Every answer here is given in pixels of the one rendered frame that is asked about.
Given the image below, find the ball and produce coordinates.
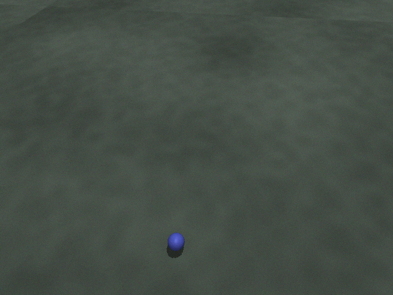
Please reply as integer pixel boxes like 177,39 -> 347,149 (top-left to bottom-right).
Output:
168,233 -> 185,251

